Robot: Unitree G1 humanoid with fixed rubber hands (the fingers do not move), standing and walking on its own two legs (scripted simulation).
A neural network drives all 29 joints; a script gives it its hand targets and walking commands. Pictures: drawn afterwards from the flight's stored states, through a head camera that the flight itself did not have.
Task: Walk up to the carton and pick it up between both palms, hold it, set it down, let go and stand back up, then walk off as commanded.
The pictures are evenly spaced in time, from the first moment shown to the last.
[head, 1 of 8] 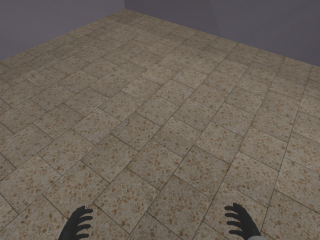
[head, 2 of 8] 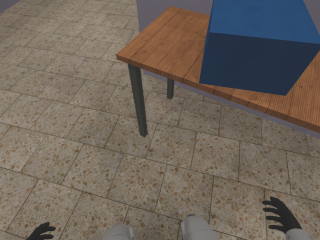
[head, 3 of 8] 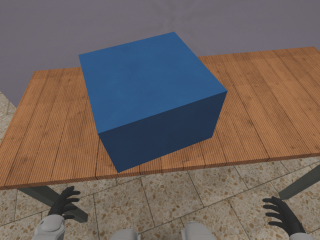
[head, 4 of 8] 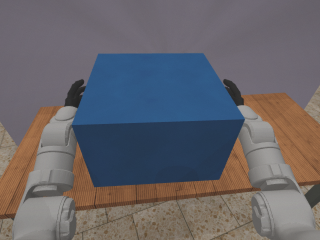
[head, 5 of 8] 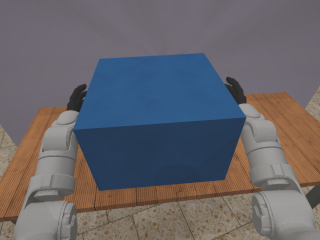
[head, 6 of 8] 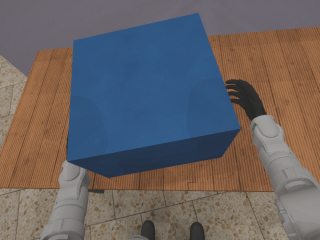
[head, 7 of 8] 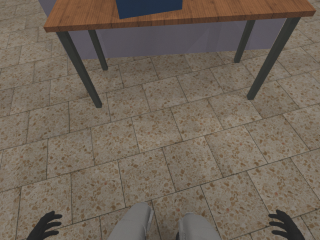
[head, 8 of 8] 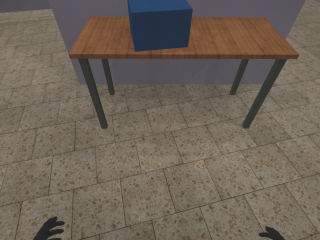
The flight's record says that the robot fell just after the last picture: no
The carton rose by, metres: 0.15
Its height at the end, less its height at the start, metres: +0.00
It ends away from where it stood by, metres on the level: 0.01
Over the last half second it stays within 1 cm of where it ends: yes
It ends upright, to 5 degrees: yes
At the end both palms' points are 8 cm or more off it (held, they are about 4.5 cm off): yes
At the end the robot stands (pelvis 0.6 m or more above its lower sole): yes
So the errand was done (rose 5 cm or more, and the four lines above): yes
